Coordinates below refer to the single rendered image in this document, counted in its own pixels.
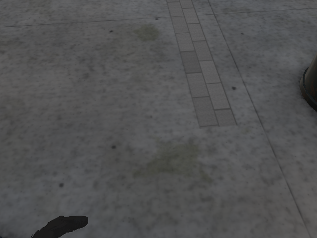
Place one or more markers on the left robot hand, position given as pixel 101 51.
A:
pixel 61 225

